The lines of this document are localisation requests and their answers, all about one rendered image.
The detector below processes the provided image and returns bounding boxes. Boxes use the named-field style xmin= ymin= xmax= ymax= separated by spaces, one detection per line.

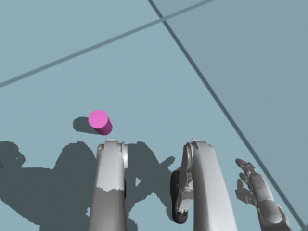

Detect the right robot arm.
xmin=256 ymin=200 xmax=293 ymax=231

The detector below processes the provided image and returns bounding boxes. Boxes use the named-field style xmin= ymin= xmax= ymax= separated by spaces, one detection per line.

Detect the right robot foot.
xmin=170 ymin=170 xmax=188 ymax=224

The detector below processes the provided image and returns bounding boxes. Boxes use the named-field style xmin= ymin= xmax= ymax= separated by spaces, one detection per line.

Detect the right robot hand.
xmin=235 ymin=158 xmax=274 ymax=207

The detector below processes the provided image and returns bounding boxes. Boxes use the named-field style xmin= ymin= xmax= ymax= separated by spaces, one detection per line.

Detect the can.
xmin=88 ymin=110 xmax=112 ymax=135

